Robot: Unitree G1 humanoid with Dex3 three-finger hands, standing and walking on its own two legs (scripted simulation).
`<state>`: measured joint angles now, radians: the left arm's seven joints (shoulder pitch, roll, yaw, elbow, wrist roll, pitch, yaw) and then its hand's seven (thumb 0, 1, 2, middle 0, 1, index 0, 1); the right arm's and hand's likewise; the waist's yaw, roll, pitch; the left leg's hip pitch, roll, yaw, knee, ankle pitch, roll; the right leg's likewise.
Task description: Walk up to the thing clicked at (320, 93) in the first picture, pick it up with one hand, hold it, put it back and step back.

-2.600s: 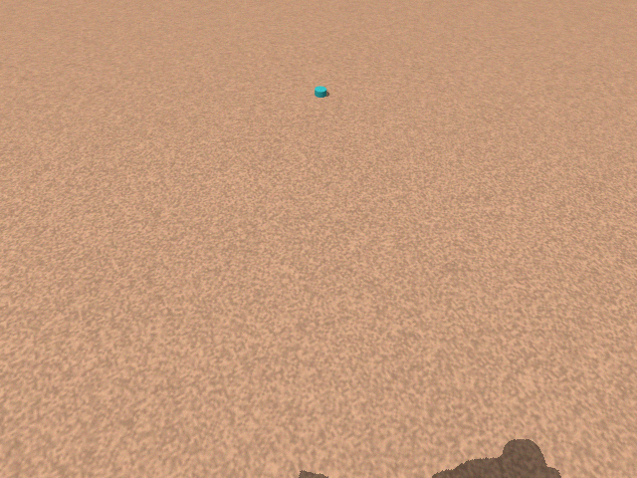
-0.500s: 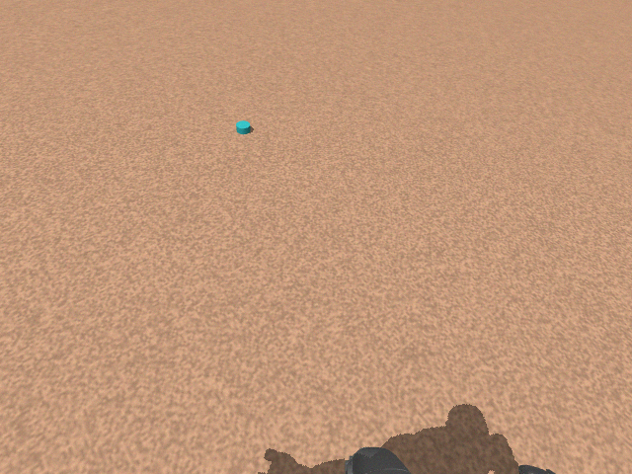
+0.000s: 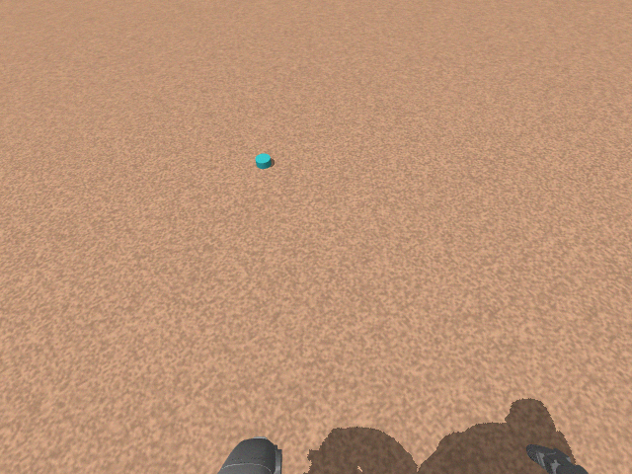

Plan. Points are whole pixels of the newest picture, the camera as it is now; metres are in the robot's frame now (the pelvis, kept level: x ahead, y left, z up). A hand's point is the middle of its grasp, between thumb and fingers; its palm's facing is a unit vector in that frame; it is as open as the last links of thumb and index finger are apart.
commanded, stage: walk up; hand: left
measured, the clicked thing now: (263, 161) +1.56 +0.32 -0.76
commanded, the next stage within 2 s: none
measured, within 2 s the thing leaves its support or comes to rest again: neither
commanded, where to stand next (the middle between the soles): +1.16 +0.08 m, yaw +0 degrees
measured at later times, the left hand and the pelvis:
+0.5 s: hand (139, 332) +0.35 +0.33 -0.14, palm faces -0.06 -0.94 -0.34, open 7.4 cm; pelvis +0.28 +0.06 +0.00, yaw +0 degrees
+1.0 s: hand (189, 237) +0.55 +0.28 -0.12, palm faces +0.00 -0.92 -0.40, open 7.4 cm; pelvis +0.49 +0.01 +0.00, yaw +1 degrees
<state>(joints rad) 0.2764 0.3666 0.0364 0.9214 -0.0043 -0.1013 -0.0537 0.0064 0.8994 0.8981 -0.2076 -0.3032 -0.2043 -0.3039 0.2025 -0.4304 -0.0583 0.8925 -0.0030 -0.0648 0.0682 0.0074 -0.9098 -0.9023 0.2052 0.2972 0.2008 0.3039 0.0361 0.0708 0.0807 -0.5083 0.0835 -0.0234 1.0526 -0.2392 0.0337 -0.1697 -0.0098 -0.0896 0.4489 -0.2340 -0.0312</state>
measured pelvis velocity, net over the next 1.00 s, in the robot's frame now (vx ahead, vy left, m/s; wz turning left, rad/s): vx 0.49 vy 0.01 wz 0.01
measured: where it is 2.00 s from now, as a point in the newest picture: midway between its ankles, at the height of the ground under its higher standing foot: (312, 272)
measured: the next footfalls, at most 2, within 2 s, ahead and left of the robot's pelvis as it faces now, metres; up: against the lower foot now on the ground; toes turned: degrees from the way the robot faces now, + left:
left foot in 0.22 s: +0.30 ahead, +0.15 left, +0.00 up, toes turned +7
right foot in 0.72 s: +0.55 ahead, -0.10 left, +0.00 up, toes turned -6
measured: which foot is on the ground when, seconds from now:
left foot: up 0.00-0.20, down 0.22-0.74, up 0.76-1.00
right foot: down 0.00-0.24, up 0.26-0.70, down 0.72-1.00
